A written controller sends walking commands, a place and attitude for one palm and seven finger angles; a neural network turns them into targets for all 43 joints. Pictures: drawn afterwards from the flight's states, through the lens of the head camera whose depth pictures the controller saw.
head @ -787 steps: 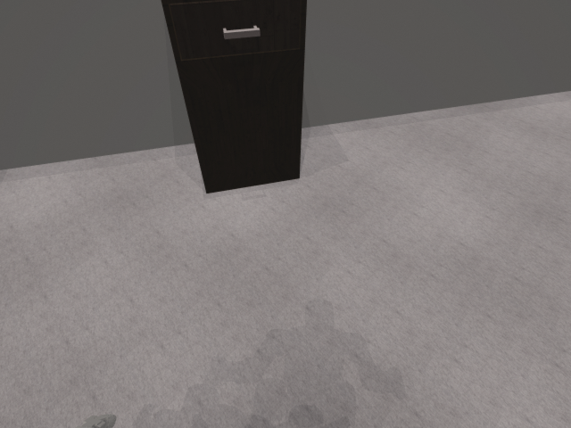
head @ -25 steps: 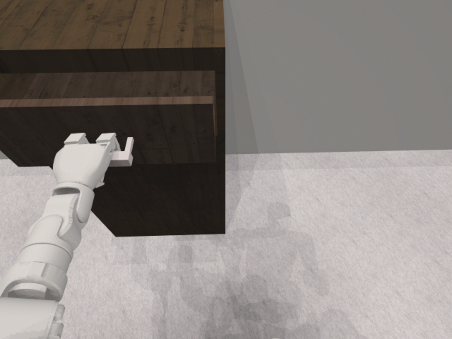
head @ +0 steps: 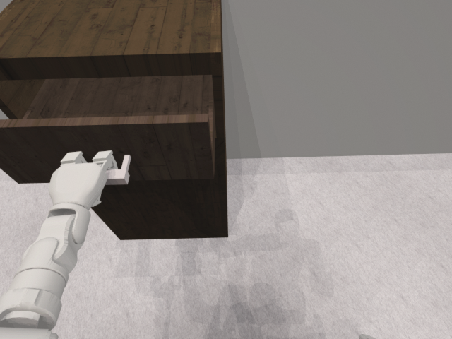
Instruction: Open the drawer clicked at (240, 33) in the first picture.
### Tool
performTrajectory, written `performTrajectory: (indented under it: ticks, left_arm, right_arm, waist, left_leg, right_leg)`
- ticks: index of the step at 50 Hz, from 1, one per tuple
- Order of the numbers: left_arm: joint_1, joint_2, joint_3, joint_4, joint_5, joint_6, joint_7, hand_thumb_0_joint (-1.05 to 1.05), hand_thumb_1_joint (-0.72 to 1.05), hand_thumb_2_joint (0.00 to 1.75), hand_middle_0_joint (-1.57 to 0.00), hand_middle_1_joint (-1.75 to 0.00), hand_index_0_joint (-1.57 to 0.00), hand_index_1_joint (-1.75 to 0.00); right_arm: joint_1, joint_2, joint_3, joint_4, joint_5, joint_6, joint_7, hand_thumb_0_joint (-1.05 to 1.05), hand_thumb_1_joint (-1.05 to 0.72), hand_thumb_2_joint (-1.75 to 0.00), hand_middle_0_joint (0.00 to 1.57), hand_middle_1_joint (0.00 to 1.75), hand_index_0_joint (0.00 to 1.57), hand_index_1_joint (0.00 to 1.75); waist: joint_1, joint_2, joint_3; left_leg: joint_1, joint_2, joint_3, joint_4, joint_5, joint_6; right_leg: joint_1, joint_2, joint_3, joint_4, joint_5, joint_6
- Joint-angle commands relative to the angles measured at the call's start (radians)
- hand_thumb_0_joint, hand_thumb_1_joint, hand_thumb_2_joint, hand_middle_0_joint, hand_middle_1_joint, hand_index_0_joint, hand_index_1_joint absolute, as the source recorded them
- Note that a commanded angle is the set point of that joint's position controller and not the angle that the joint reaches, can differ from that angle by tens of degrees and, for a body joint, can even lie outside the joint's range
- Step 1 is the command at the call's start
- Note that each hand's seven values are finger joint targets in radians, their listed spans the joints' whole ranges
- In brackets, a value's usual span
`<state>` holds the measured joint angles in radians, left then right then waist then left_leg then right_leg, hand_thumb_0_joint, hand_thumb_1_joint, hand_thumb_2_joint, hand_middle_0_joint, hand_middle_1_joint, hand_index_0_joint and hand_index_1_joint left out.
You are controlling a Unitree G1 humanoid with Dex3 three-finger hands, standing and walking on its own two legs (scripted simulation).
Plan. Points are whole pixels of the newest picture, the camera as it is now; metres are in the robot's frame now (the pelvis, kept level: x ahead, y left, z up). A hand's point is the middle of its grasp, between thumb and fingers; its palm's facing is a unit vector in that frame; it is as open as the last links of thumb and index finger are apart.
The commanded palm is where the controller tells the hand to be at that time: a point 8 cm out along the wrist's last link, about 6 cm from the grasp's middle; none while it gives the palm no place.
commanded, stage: pull the drawer open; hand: left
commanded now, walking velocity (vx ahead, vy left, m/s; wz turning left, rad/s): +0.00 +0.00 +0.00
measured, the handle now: (96, 169) +0.41 +0.28 +0.04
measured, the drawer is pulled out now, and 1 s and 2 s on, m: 0.13 0.26 0.30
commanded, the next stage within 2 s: open the thumb to release the handle in 1.72 s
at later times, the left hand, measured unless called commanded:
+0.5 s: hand (85, 226) +0.30 +0.27 +0.01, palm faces -0.01 -0.06 -1.00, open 5.4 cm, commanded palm +0.27 +0.27 +0.06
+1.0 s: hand (73, 267) +0.23 +0.27 +0.01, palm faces -0.02 -0.05 -1.00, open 5.4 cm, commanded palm +0.20 +0.27 +0.06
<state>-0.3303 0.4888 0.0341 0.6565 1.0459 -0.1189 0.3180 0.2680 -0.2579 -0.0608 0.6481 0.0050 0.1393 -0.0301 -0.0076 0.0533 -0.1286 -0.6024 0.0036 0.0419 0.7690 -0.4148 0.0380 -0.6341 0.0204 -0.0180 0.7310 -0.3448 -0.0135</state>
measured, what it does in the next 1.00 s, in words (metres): stands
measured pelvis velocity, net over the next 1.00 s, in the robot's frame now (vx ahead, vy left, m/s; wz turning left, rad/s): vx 0.01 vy -0.01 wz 0.01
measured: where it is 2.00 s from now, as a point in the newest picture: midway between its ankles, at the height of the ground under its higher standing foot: outside the picture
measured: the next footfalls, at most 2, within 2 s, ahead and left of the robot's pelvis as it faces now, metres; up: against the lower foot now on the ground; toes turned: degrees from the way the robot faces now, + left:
none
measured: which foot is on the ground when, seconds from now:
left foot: down 0.00-1.00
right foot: down 0.00-1.00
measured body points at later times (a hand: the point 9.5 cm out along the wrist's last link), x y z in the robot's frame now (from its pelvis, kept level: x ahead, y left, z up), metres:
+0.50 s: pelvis +0.02 +0.00 +0.00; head +0.07 -0.01 +0.45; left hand +0.30 +0.27 +0.07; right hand +0.18 -0.25 -0.11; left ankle -0.03 +0.09 -0.71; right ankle +0.00 -0.12 -0.71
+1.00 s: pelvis +0.01 -0.01 +0.00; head +0.06 -0.03 +0.45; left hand +0.23 +0.27 +0.07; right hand +0.21 -0.24 -0.11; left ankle -0.03 +0.09 -0.71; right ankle +0.00 -0.12 -0.71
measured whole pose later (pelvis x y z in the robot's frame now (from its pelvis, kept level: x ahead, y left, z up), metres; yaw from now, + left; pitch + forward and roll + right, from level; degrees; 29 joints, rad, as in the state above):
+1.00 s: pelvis +0.01 -0.01 +0.00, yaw +0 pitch +10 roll +0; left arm 0.31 0.44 0.07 0.05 1.01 -0.09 0.36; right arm 0.12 -0.24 -0.03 0.61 -0.03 0.09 -0.03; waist 0.06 0.05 -0.10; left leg -0.50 0.01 0.04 0.77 -0.45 0.02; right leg -0.54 0.02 -0.02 0.75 -0.39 -0.02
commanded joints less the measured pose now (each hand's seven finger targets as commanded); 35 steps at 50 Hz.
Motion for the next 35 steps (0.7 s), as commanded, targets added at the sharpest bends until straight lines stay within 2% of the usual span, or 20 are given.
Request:
performTrajectory:
  ticks: [1,3,4,5,7,9,11,13,14,15,17,18,19,21,23,25,27,32,34,35]
  left_arm:
    - [-0.115,0.204,0.088,-0.205,-0.024,-0.002,0.023,0.00,0.90,0.90,-0.40,-1.35,-0.40,-1.35]
    - [-0.091,0.227,0.115,-0.222,-0.031,0.005,0.023,0.00,0.90,0.90,-0.40,-1.35,-0.40,-1.35]
    - [-0.070,0.229,0.119,-0.251,-0.030,0.006,0.023,0.00,0.90,0.90,-0.40,-1.35,-0.40,-1.35]
    - [-0.015,0.230,0.128,-0.260,-0.033,0.013,0.023,0.00,0.90,0.90,-0.40,-1.35,-0.40,-1.35]
    - [0.008,0.201,0.108,-0.301,-0.035,0.025,0.022,0.00,0.90,0.90,-0.40,-1.35,-0.40,-1.35]
    - [0.040,0.221,0.133,-0.337,-0.042,0.031,0.025,0.00,0.90,0.90,-0.40,-1.35,-0.40,-1.35]
    - [0.104,0.205,0.130,-0.360,-0.046,0.044,0.024,0.00,0.90,0.90,-0.40,-1.35,-0.40,-1.35]
    - [0.122,0.220,0.149,-0.396,-0.049,0.049,0.025,0.00,0.90,0.90,-0.40,-1.35,-0.40,-1.35]
    - [0.150,0.204,0.138,-0.434,-0.047,0.050,0.027,0.00,0.90,0.90,-0.40,-1.35,-0.40,-1.35]
    - [0.213,0.189,0.138,-0.439,-0.053,0.059,0.028,0.00,0.90,0.90,-0.40,-1.35,-0.40,-1.35]
    - [0.204,0.176,0.124,-0.475,-0.054,0.066,0.028,0.00,0.90,0.90,-0.40,-1.35,-0.40,-1.35]
    - [0.227,0.196,0.151,-0.482,-0.055,0.067,0.030,0.00,0.90,0.90,-0.40,-1.35,-0.40,-1.35]
    - [0.253,0.200,0.156,-0.504,-0.052,0.068,0.032,0.00,0.90,0.90,-0.40,-1.35,-0.40,-1.35]
    - [0.302,0.162,0.128,-0.544,-0.053,0.075,0.034,0.00,0.90,0.90,-0.40,-1.35,-0.40,-1.35]
    - [0.292,0.166,0.133,-0.564,-0.050,0.081,0.039,0.00,0.90,0.90,-0.40,-1.35,-0.40,-1.35]
    - [0.290,0.138,0.104,-0.595,-0.042,0.084,0.043,0.00,0.90,0.90,-0.40,-1.35,-0.40,-1.35]
    - [0.336,0.140,0.113,-0.616,-0.041,0.088,0.047,0.00,0.90,0.90,-0.40,-1.35,-0.40,-1.35]
    - [0.415,0.156,0.144,-0.641,-0.051,0.084,0.041,0.00,0.90,0.90,-0.40,-1.35,-0.40,-1.35]
    - [0.447,0.175,0.164,-0.674,-0.046,0.075,0.044,0.00,0.90,0.90,-0.40,-1.35,-0.40,-1.35]
    - [0.448,0.145,0.138,-0.688,-0.047,0.074,0.046,0.00,0.90,0.90,-0.40,-1.35,-0.40,-1.35]
  right_arm:
    - [-0.016,-0.137,-0.047,-0.122,-0.002,-0.040,-0.013,0.00,-0.90,-0.90,0.20,0.30,0.20,0.30]
    - [-0.027,-0.143,-0.045,-0.121,-0.001,-0.042,-0.014,0.00,-0.90,-0.90,0.20,0.30,0.20,0.30]
    - [-0.027,-0.140,-0.045,-0.126,-0.003,-0.044,-0.015,0.00,-0.90,-0.90,0.20,0.30,0.20,0.30]
    - [-0.035,-0.137,-0.046,-0.130,-0.003,-0.046,-0.016,0.00,-0.90,-0.90,0.20,0.30,0.20,0.30]
    - [-0.050,-0.135,-0.043,-0.137,-0.002,-0.049,-0.016,0.00,-0.90,-0.90,0.20,0.30,0.20,0.30]
    - [-0.058,-0.136,-0.042,-0.140,-0.004,-0.051,-0.017,0.00,-0.90,-0.90,0.20,0.30,0.20,0.30]
    - [-0.070,-0.133,-0.040,-0.146,-0.004,-0.055,-0.019,0.00,-0.90,-0.90,0.20,0.30,0.20,0.30]
    - [-0.083,-0.135,-0.037,-0.148,-0.007,-0.057,-0.021,0.00,-0.90,-0.90,0.20,0.30,0.20,0.30]
    - [-0.092,-0.130,-0.038,-0.156,-0.007,-0.060,-0.019,0.00,-0.90,-0.90,0.20,0.30,0.20,0.30]
    - [-0.095,-0.126,-0.037,-0.158,-0.008,-0.062,-0.018,0.00,-0.90,-0.90,0.20,0.30,0.20,0.30]
    - [-0.107,-0.127,-0.033,-0.159,-0.010,-0.065,-0.017,0.00,-0.90,-0.90,0.20,0.30,0.20,0.30]
    - [-0.113,-0.128,-0.034,-0.159,-0.011,-0.065,-0.019,0.00,-0.90,-0.90,0.20,0.30,0.20,0.30]
    - [-0.119,-0.125,-0.031,-0.163,-0.012,-0.066,-0.017,0.00,-0.90,-0.90,0.20,0.30,0.20,0.30]
    - [-0.131,-0.119,-0.029,-0.168,-0.013,-0.071,-0.013,0.00,-0.90,-0.90,0.20,0.30,0.20,0.30]
    - [-0.140,-0.121,-0.026,-0.167,-0.015,-0.071,-0.013,0.00,-0.90,-0.90,0.20,0.30,0.20,0.30]
    - [-0.144,-0.115,-0.026,-0.168,-0.019,-0.076,-0.011,0.00,-0.90,-0.90,0.20,0.30,0.20,0.30]
    - [-0.147,-0.113,-0.024,-0.171,-0.024,-0.081,-0.009,0.00,-0.90,-0.90,0.20,0.30,0.20,0.30]
    - [-0.179,-0.108,-0.015,-0.172,-0.026,-0.084,-0.012,0.00,-0.90,-0.90,0.20,0.30,0.20,0.30]
    - [-0.194,-0.103,-0.011,-0.177,-0.028,-0.084,-0.014,0.00,-0.90,-0.90,0.20,0.30,0.20,0.30]
    - [-0.197,-0.101,-0.011,-0.177,-0.030,-0.085,-0.013,0.00,-0.90,-0.90,0.20,0.30,0.20,0.30]
  waist:
    - [0.022,-0.040,-0.284]
    - [0.023,-0.048,-0.265]
    - [0.034,-0.040,-0.298]
    - [0.044,-0.030,-0.302]
    - [0.037,-0.030,-0.272]
    - [0.043,-0.026,-0.284]
    - [0.047,-0.041,-0.275]
    - [0.049,-0.035,-0.273]
    - [0.054,-0.002,-0.273]
    - [0.062,-0.015,-0.281]
    - [0.050,-0.021,-0.252]
    - [0.053,-0.036,-0.251]
    - [0.065,-0.012,-0.259]
    - [0.062,0.004,-0.247]
    - [0.054,-0.017,-0.239]
    - [0.053,0.016,-0.230]
    - [0.064,-0.007,-0.259]
    - [0.070,-0.045,-0.210]
    - [0.086,0.007,-0.229]
    - [0.077,0.008,-0.219]
  left_leg:
    - [0.128,-0.023,-0.015,-0.087,0.417,0.004]
    - [0.125,-0.020,-0.019,-0.092,0.420,0.004]
    - [0.135,-0.021,-0.016,-0.090,0.439,0.004]
    - [0.140,-0.023,-0.013,-0.090,0.451,0.003]
    - [0.149,-0.018,-0.017,-0.094,0.465,0.000]
    - [0.158,-0.016,-0.018,-0.094,0.478,-0.001]
    - [0.159,-0.018,-0.013,-0.094,0.478,-0.002]
    - [0.164,-0.015,-0.022,-0.098,0.502,-0.005]
    - [0.187,-0.012,-0.021,-0.097,0.527,-0.006]
    - [0.198,-0.011,-0.020,-0.095,0.546,-0.007]
    - [0.201,-0.009,-0.024,-0.097,0.536,-0.010]
    - [0.199,-0.006,-0.027,-0.096,0.553,-0.010]
    - [0.209,-0.007,-0.028,-0.096,0.559,-0.012]
    - [0.228,-0.005,-0.030,-0.094,0.574,-0.016]
    - [0.227,-0.002,-0.038,-0.092,0.572,-0.016]
    - [0.245,-0.002,-0.039,-0.091,0.562,-0.019]
    - [0.256,-0.002,-0.041,-0.086,0.581,-0.019]
    - [0.219,-0.012,-0.034,-0.089,0.518,-0.017]
    - [0.231,-0.013,-0.034,-0.089,0.539,-0.019]
    - [0.237,-0.012,-0.034,-0.086,0.539,-0.019]
  right_leg:
    - [0.236,0.024,-0.002,-0.062,0.353,-0.028]
    - [0.238,0.024,-0.004,-0.064,0.351,-0.030]
    - [0.257,0.022,0.000,-0.058,0.370,-0.028]
    - [0.271,0.022,0.002,-0.059,0.387,-0.028]
    - [0.254,0.022,-0.003,-0.061,0.385,-0.027]
    - [0.267,0.021,-0.003,-0.059,0.393,-0.027]
    - [0.279,0.020,-0.001,-0.063,0.409,-0.024]
    - [0.283,0.019,-0.004,-0.059,0.409,-0.026]
    - [0.274,0.018,-0.005,-0.059,0.415,-0.025]
    - [0.283,0.019,-0.008,-0.059,0.425,-0.025]
    - [0.264,0.019,-0.011,-0.061,0.416,-0.023]
    - [0.271,0.019,-0.011,-0.060,0.416,-0.024]
    - [0.275,0.017,-0.008,-0.057,0.419,-0.024]
    - [0.259,0.018,-0.014,-0.057,0.415,-0.025]
    - [0.250,0.019,-0.017,-0.054,0.394,-0.025]
    - [0.227,0.018,-0.022,-0.053,0.372,-0.026]
    - [0.246,0.018,-0.020,-0.048,0.389,-0.026]
    - [0.268,0.014,-0.009,-0.055,0.410,-0.024]
    - [0.276,0.010,-0.004,-0.049,0.412,-0.027]
    - [0.262,0.012,-0.008,-0.048,0.409,-0.026]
